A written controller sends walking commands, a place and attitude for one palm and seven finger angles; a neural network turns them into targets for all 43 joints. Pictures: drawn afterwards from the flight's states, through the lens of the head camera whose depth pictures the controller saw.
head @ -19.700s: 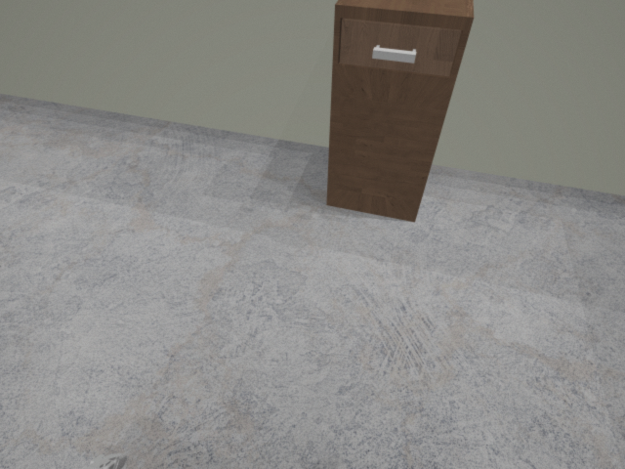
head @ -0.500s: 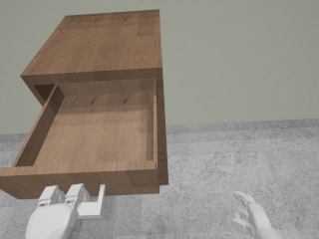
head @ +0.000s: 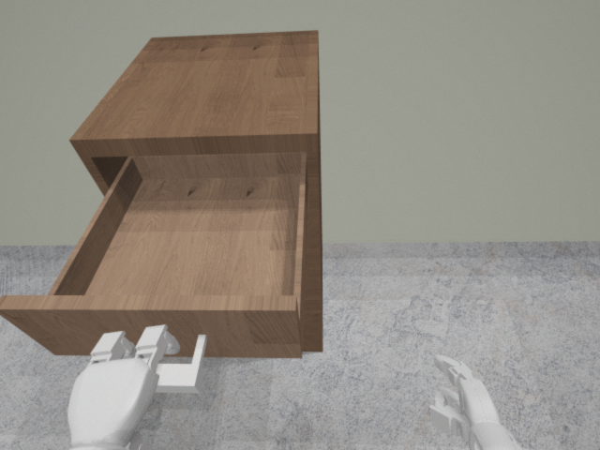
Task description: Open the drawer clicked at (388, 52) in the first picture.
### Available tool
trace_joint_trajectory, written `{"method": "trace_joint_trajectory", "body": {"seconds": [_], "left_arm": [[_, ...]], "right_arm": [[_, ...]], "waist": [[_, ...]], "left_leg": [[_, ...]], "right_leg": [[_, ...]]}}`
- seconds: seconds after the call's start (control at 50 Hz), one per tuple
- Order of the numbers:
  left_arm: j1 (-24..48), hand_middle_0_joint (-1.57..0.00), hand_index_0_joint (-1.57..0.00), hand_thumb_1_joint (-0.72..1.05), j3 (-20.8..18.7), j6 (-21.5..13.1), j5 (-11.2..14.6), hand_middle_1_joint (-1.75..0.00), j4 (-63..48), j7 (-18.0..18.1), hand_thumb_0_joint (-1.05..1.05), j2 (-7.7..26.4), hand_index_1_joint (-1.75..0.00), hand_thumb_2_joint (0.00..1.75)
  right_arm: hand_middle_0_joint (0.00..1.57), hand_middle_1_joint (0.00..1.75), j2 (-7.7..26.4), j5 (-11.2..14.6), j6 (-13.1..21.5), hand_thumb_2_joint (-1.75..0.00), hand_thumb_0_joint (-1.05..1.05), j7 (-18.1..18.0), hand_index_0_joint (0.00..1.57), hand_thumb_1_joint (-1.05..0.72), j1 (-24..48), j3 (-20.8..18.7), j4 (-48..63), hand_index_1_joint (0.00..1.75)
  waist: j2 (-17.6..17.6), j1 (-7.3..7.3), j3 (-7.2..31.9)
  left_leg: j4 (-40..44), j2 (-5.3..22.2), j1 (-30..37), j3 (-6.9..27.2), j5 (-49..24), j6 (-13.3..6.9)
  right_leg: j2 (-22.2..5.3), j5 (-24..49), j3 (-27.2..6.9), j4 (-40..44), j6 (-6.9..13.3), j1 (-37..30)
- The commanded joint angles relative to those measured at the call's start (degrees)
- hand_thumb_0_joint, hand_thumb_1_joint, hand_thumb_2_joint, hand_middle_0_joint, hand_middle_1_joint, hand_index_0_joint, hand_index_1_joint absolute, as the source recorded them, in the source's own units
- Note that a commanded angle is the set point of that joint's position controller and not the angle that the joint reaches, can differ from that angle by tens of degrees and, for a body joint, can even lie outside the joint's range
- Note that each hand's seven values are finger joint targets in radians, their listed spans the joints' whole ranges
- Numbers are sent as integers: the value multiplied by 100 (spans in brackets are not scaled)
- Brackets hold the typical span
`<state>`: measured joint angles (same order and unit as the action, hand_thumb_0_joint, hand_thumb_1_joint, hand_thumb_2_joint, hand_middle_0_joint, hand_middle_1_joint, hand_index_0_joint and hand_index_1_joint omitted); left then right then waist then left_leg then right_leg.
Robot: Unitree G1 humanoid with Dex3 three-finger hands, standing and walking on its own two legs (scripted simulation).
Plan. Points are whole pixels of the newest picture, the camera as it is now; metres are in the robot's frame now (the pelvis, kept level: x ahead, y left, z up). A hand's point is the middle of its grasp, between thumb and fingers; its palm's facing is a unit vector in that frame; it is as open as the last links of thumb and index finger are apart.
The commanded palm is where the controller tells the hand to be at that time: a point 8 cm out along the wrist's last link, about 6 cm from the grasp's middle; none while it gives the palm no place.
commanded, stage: lift the hand off the handle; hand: left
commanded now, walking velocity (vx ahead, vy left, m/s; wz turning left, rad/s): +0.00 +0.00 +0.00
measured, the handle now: (152, 359) +0.22 +0.22 +0.03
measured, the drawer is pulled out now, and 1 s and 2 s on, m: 0.30 0.29 0.29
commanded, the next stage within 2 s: draw the hand back to the body in 1.64 s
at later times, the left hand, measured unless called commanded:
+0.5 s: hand (142, 394) +0.18 +0.23 +0.01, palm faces +0.03 -0.10 -0.99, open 13.5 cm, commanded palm +0.17 +0.23 +0.08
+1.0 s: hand (117, 370) +0.18 +0.23 +0.08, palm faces +0.09 -0.14 -0.99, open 13.2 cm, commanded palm +0.16 +0.23 +0.15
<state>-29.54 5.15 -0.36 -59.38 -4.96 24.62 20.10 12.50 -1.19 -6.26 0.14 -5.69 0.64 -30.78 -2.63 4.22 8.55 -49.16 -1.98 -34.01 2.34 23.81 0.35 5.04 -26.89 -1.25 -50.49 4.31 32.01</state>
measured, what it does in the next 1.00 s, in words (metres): stands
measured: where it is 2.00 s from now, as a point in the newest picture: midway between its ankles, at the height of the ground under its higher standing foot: outside the picture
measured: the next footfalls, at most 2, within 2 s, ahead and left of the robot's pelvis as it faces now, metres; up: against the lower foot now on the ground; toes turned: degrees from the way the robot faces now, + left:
none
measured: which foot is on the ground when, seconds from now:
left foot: down 0.00-1.00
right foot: down 0.00-1.00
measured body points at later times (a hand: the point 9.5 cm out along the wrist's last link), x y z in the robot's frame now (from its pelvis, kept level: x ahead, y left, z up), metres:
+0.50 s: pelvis -0.01 +0.00 +0.00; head +0.00 -0.03 +0.45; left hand +0.17 +0.23 +0.06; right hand +0.20 -0.20 -0.10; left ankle +0.01 +0.13 -0.70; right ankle -0.02 -0.07 -0.70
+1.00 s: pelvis +0.00 +0.02 +0.02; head +0.00 -0.02 +0.46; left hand +0.17 +0.24 +0.13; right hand +0.23 -0.18 -0.07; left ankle +0.01 +0.13 -0.70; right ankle -0.02 -0.07 -0.70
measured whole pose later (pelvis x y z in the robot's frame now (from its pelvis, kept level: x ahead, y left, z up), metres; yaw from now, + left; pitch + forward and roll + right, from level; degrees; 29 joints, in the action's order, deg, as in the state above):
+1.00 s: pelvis +0.00 +0.02 +0.02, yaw +1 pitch +4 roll +0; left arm -27.3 7.4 4.6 -55.7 -16.9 16.2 22.6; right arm 13.2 -0.5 -5.5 0.3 -6.1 0.3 -31.6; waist -5.1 6.0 6.0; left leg -42.8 -2.8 -25.4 2.7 21.1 -1.0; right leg 3.9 -24.0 -1.4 -43.0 2.9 22.7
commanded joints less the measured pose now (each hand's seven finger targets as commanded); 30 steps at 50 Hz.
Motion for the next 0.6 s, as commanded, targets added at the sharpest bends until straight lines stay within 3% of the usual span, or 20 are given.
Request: {"method": "trace_joint_trajectory", "body": {"seconds": [0.0,0.02,0.1,0.12,0.14,0.18,0.2,0.22,0.28,0.3,0.32,0.34,0.38,0.4,0.42,0.44,0.52,0.58], "left_arm": [[79,-30,-30,-50,-957,63,55,-120,-905,278,0,968,-120,30],[149,-30,-30,-50,-729,56,8,-120,-571,289,0,728,-120,30],[443,-30,-30,-50,-1021,33,-40,-120,-771,432,0,1018,-120,30],[328,-30,-30,-50,-799,65,-26,-120,-741,448,0,786,-120,30],[371,-30,-30,-50,-884,94,-21,-120,-710,459,0,889,-120,30],[704,-30,-30,-50,-728,196,0,-120,-671,462,0,769,-120,30],[903,-30,-30,-50,-819,213,-26,-120,-675,469,0,917,-120,30],[844,-30,-30,-50,-769,253,-32,-120,-546,470,0,857,-120,30],[1206,-30,-30,-50,-683,339,-43,-120,-585,453,0,849,-120,30],[1266,-30,-30,-50,-619,367,-66,-120,-551,440,0,840,-120,30],[1244,-30,-30,-50,-516,400,-50,-120,-464,416,0,741,-120,30],[1357,-30,-30,-50,-575,415,-22,-120,-608,380,0,842,-120,30],[1547,-30,-30,-50,-649,480,26,-120,-748,326,0,988,-120,30],[1619,-30,-30,-50,-729,478,24,-120,-871,294,0,1110,-120,30],[1660,-30,-30,-50,-574,464,58,-120,-957,256,0,990,-120,30],[1622,-30,-30,-50,-600,449,78,-120,-1063,220,0,1005,-120,30],[1682,-30,-30,-50,-455,295,145,-120,-1435,134,0,872,-120,30],[1793,-30,-30,-50,-573,230,154,-120,-1642,107,0,993,-120,30]], "right_arm": [[20,30,557,-47,278,-90,0,-48,20,-90,804,-251,910,30],[20,30,545,-33,289,-90,0,-54,20,-90,747,-284,855,30],[20,30,596,-58,278,-90,0,-53,20,-90,766,-320,841,30],[20,30,570,-49,286,-90,0,-56,20,-90,718,-348,869,30],[20,30,589,-43,269,-90,0,-52,20,-90,736,-335,860,30],[20,30,602,-19,257,-90,0,-77,20,-90,722,-342,845,30],[20,30,606,-30,252,-90,0,-104,20,-90,772,-333,812,30],[20,30,590,-2,258,-90,0,-135,20,-90,732,-353,821,30],[20,30,606,12,251,-90,0,-163,20,-90,730,-334,796,30],[20,30,584,-1,245,-90,0,-166,20,-90,766,-311,769,30],[20,30,568,26,251,-90,0,-188,20,-90,734,-328,777,30],[20,30,578,26,247,-90,0,-202,20,-90,788,-303,784,30],[20,30,571,46,245,-90,0,-251,20,-90,799,-277,792,30],[20,30,554,46,248,-90,0,-267,20,-90,850,-252,794,30],[20,30,530,54,269,-90,0,-282,20,-90,846,-250,799,30],[20,30,514,48,289,-90,0,-279,20,-90,853,-231,808,30],[20,30,492,32,385,-90,0,-257,20,-90,834,-230,849,30],[20,30,511,11,425,-90,0,-236,20,-90,837,-215,848,30]], "waist": [[381,67,589],[434,-58,325],[283,32,789],[300,-10,753],[296,18,791],[419,-109,701],[487,-72,769],[473,-89,620],[327,-127,675],[359,-77,776],[451,-133,624],[432,-72,739],[442,-92,712],[378,-17,812],[202,-63,661],[135,-8,717],[53,-43,605],[-13,-64,595]], "left_leg": [[327,-169,394,-200,-945,-278],[282,-162,235,-178,-848,-280],[216,-173,283,-188,-904,-267],[202,-168,269,-187,-916,-283],[201,-177,268,-181,-896,-266],[212,-157,230,-168,-808,-287],[200,-161,235,-183,-770,-285],[223,-162,179,-175,-712,-289],[300,-137,339,-168,-702,-288],[305,-145,383,-187,-677,-289],[325,-139,357,-176,-639,-301],[349,-150,409,-196,-642,-300],[454,-139,518,-187,-644,-316],[499,-149,606,-189,-656,-308],[546,-144,669,-183,-670,-311],[577,-140,783,-185,-735,-305],[697,-110,1062,-136,-868,-312],[759,-95,1226,-120,-907,-298]], "right_leg": [[-380,1897,-481,1077,-236,-303],[-361,1819,-451,1053,-244,-98],[-357,1825,-490,939,-205,-168],[-358,1914,-444,924,-216,-177],[-349,1819,-446,919,-212,-140],[-343,1674,-361,946,-221,-88],[-366,1589,-430,984,-253,-73],[-351,1474,-438,1019,-244,-52],[-335,1264,-360,1061,-216,2],[-352,1164,-342,1071,-240,-4],[-339,1119,-328,1122,-242,11],[-370,1089,-378,1193,-261,-86],[-376,1031,-416,1313,-252,-221],[-384,917,-426,1337,-256,-265],[-381,918,-391,1372,-239,-236],[-381,927,-357,1392,-234,-277],[-349,918,-225,1440,-202,-228],[-337,812,-218,1516,-178,-205]]}}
